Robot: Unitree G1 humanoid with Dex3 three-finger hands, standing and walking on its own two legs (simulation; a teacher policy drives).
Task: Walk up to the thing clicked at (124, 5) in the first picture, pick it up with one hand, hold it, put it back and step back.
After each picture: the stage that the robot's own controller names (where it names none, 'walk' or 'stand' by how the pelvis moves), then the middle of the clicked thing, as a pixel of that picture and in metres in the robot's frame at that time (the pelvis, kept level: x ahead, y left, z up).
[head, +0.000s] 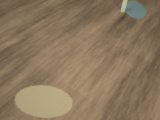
stand; (124, 3) +2.32 -0.64 -0.66
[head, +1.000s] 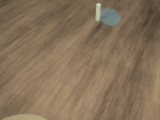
walk; (98, 12) +2.24 -0.12 -0.63
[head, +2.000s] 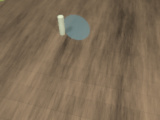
walk; (61, 25) +1.60 +0.30 -0.65
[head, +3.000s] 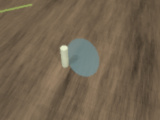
walk; (64, 57) +1.05 +0.23 -0.65
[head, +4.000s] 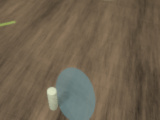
walk; (52, 99) +0.61 +0.20 -0.63
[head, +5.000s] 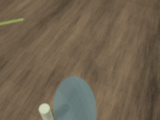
stand; (46, 115) +0.44 +0.24 -0.62
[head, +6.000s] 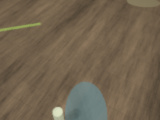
stand; (59, 118) +0.45 +0.17 -0.65
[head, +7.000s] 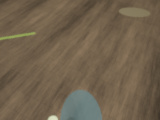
stand; out of the picture +0.44 +0.18 -0.66
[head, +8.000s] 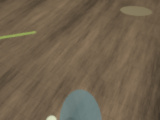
stand; out of the picture +0.43 +0.20 -0.66
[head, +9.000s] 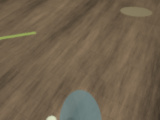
stand; out of the picture +0.43 +0.20 -0.66
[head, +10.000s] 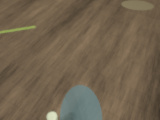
go down; out of the picture +0.43 +0.19 -0.66
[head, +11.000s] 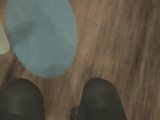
go down; out of the picture +0.50 +0.28 -0.25
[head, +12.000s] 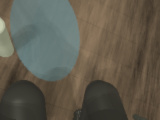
approach; (0, 40) +0.49 +0.29 -0.24
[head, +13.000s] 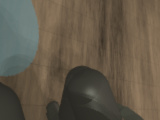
close in; out of the picture +0.46 +0.34 -0.16
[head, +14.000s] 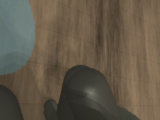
close; out of the picture +0.45 +0.34 -0.16
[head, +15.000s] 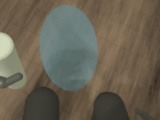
lift; (8, 67) +0.35 +0.25 -0.03
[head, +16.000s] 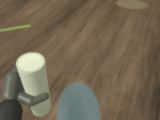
hold; (37, 88) +0.32 +0.15 +0.05
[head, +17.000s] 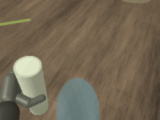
hold; (34, 90) +0.32 +0.16 +0.03
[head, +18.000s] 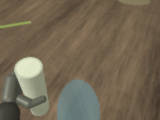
hold; (35, 91) +0.32 +0.16 +0.03
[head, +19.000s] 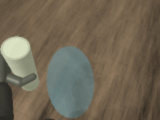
crouch; (24, 69) +0.39 +0.19 -0.02
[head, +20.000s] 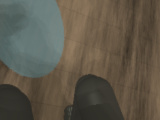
lower; out of the picture +0.49 +0.30 -0.08
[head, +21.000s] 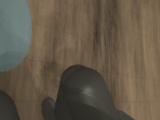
lower; out of the picture +0.46 +0.35 -0.16
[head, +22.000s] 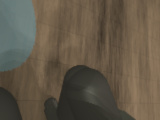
lower; out of the picture +0.45 +0.35 -0.17
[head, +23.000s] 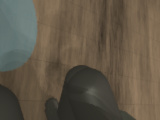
lower; out of the picture +0.44 +0.34 -0.17
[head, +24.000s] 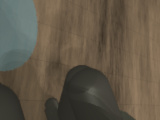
lower; out of the picture +0.44 +0.34 -0.17
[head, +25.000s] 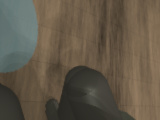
open; out of the picture +0.45 +0.35 -0.17
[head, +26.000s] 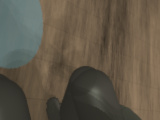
stand; out of the picture +0.44 +0.34 -0.18
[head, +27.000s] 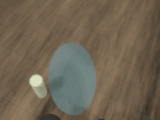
walk; (39, 87) +0.47 +0.23 -0.47
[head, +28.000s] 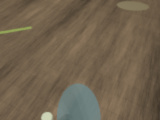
stand; out of the picture +0.44 +0.21 -0.60
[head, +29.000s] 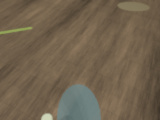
stand; out of the picture +0.43 +0.21 -0.60
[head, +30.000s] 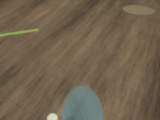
stand; out of the picture +0.44 +0.19 -0.65
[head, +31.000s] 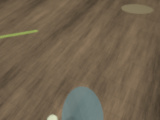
stand; out of the picture +0.43 +0.20 -0.66
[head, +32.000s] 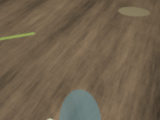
stand; out of the picture +0.42 +0.20 -0.66
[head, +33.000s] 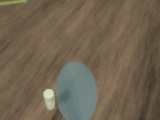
walk; (49, 100) +0.48 +0.17 -0.64
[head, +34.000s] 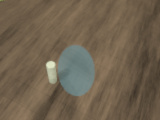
walk; (52, 73) +0.73 +0.24 -0.64
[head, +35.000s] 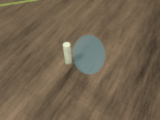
stand; (67, 53) +1.05 +0.21 -0.64
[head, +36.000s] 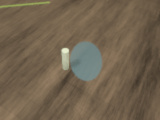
stand; (65, 59) +1.04 +0.17 -0.65
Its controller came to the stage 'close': yes
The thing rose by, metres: 0.67
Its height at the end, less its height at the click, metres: +0.00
